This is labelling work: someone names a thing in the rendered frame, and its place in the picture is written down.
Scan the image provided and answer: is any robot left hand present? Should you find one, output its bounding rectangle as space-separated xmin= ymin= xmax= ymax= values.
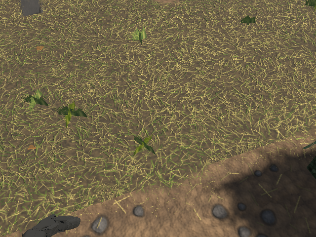
xmin=22 ymin=214 xmax=81 ymax=237

